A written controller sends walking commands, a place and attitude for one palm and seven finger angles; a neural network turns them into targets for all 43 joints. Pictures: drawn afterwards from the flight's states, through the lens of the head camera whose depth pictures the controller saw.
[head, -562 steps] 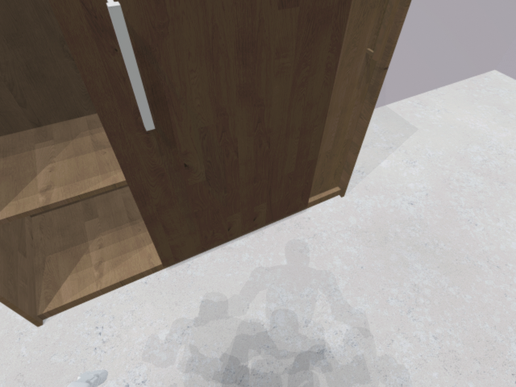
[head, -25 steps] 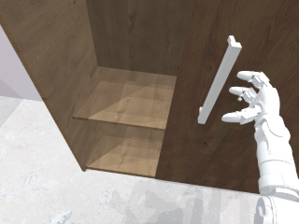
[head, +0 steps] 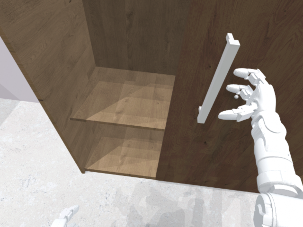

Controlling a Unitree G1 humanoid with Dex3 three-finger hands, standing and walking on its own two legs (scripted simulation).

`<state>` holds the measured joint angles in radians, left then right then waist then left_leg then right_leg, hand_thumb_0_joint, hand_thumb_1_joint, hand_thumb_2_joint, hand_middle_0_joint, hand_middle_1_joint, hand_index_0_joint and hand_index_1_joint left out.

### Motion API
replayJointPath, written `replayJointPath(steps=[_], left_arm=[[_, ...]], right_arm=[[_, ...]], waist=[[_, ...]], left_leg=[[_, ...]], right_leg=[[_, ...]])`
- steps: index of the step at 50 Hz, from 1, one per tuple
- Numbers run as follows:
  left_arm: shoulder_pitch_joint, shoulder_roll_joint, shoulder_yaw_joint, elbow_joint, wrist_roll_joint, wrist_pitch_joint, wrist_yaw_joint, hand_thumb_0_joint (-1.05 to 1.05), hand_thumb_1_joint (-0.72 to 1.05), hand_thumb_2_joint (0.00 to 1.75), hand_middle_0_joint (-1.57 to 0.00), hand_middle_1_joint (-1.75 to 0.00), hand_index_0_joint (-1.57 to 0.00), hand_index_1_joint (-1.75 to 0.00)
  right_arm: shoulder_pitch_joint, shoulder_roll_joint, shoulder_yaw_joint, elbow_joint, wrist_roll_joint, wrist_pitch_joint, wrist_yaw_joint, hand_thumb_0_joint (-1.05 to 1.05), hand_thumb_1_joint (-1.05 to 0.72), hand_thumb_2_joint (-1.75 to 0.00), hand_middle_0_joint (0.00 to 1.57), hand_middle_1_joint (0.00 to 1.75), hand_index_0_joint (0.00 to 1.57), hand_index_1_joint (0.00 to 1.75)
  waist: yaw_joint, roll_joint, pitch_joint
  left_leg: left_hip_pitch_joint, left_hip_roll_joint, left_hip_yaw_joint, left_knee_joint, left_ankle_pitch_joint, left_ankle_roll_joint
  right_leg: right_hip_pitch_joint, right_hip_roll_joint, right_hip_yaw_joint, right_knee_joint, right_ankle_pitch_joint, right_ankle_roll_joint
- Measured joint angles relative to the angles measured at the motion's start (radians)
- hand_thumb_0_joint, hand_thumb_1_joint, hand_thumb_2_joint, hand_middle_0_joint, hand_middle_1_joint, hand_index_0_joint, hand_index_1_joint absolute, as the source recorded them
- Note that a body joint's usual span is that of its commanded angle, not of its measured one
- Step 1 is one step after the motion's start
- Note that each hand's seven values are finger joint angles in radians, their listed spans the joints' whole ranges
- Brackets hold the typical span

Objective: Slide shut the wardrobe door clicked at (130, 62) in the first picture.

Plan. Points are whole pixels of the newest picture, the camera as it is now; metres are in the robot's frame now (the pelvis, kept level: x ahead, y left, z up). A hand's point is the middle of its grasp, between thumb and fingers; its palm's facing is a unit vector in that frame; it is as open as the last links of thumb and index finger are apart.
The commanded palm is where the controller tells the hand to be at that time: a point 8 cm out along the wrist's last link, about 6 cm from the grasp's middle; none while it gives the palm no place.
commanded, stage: feel for the door with the fingertips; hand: right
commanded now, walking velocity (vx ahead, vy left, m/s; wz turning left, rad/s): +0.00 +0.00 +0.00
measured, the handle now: (213, 84) +0.48 -0.11 +0.14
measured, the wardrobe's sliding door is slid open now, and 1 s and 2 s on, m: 0.48 0.48 0.48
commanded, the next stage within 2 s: slide the fingers in behind the handle in 0.70 s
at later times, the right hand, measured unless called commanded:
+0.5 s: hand (221, 97) +0.42 -0.13 +0.15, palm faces +0.02 +1.00 -0.01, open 14.0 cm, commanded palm +0.40 -0.19 +0.15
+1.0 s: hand (228, 93) +0.43 -0.14 +0.16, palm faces +0.02 +1.00 -0.01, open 13.8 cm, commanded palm +0.40 -0.19 +0.15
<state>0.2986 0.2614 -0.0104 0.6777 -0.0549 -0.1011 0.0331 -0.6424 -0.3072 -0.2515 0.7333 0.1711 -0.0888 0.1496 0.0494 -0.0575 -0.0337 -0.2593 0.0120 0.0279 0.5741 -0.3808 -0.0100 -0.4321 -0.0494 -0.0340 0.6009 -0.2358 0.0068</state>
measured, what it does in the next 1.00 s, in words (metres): stands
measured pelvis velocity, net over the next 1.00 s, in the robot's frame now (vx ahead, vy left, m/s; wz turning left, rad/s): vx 0.00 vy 0.00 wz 0.00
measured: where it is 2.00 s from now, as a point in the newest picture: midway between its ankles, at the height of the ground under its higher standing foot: outside the picture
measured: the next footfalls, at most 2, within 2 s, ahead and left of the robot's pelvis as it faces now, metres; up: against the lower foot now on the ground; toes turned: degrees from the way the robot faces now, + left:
none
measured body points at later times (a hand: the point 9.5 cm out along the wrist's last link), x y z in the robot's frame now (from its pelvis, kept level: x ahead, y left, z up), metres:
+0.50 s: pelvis +0.00 +0.00 +0.00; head +0.01 +0.03 +0.45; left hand +0.12 +0.25 -0.11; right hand +0.41 -0.18 +0.15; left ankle -0.05 +0.13 -0.73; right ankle +0.04 -0.13 -0.73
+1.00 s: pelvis +0.00 +0.00 +0.00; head +0.01 +0.02 +0.45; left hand +0.08 +0.26 -0.12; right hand +0.42 -0.20 +0.16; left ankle -0.05 +0.13 -0.73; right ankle +0.04 -0.13 -0.73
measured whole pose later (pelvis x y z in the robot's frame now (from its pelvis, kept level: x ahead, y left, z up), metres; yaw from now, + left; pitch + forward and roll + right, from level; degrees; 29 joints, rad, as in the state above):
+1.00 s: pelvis +0.00 +0.00 +0.00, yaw +0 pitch +4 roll +1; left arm 0.33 0.27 0.01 0.71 -0.05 -0.10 0.01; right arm -0.69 -0.27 -0.22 0.77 0.17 -0.11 0.10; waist 0.05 -0.06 -0.04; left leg -0.28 0.01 0.03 0.59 -0.38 -0.01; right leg -0.45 -0.05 -0.02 0.61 -0.23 0.01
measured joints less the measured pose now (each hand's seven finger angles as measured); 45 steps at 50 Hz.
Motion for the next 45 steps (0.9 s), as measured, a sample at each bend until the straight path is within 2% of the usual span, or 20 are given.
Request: replayJointPath(steps=[5,22,28,34,45], left_arm=[[0.024,0.005,0.008,0.013,-0.003,0.003,-0.004,0.01,0.91,0.90,-0.20,-0.30,-0.20,-0.30],[-0.009,-0.008,0.010,0.011,0.005,0.001,-0.022,0.01,0.91,0.90,-0.20,-0.30,-0.20,-0.30],[-0.035,-0.013,-0.001,0.005,0.005,0.010,-0.008,0.01,0.91,0.90,-0.20,-0.30,-0.20,-0.30],[-0.024,-0.003,0.002,0.013,0.002,0.006,-0.003,0.01,0.91,0.90,-0.20,-0.30,-0.20,-0.30],[0.024,0.012,0.020,0.040,0.002,0.007,-0.014,0.01,0.91,0.90,-0.20,-0.30,-0.20,-0.30]], right_arm=[[0.027,0.015,0.016,-0.037,0.010,-0.001,-0.003,-0.01,0.50,-0.30,0.31,1.20,0.30,1.20],[0.078,0.105,0.071,-0.146,-0.008,0.034,-0.092,-0.01,0.50,-0.30,0.31,1.20,0.30,1.20],[0.038,0.077,0.048,-0.086,-0.012,0.039,-0.094,-0.01,0.50,-0.30,0.31,1.20,0.30,1.20],[-0.030,0.047,0.040,-0.004,-0.003,0.015,-0.063,-0.01,0.50,-0.30,0.31,1.20,0.30,1.20],[-0.070,0.040,0.038,0.056,-0.005,-0.023,-0.044,-0.01,0.50,-0.30,0.36,1.25,0.34,1.22]], waist=[[-0.002,-0.001,-0.002],[-0.005,-0.004,-0.010],[-0.002,-0.001,-0.001],[-0.005,0.000,0.002],[-0.004,0.001,-0.005]], left_leg=[[0.008,0.001,0.000,-0.005,-0.002,-0.002],[0.024,0.000,-0.005,-0.005,-0.003,0.002],[0.025,-0.006,0.000,-0.004,-0.001,0.007],[0.011,-0.007,0.010,-0.001,0.000,0.010],[-0.014,-0.005,0.015,0.013,-0.003,0.006]], right_leg=[[0.005,0.001,-0.001,0.001,-0.005,-0.001],[0.029,-0.001,-0.005,-0.010,-0.003,0.003],[0.030,-0.005,0.001,-0.014,0.004,0.007],[0.012,-0.005,0.012,-0.009,0.008,0.009],[-0.019,-0.001,0.018,0.009,0.005,0.005]])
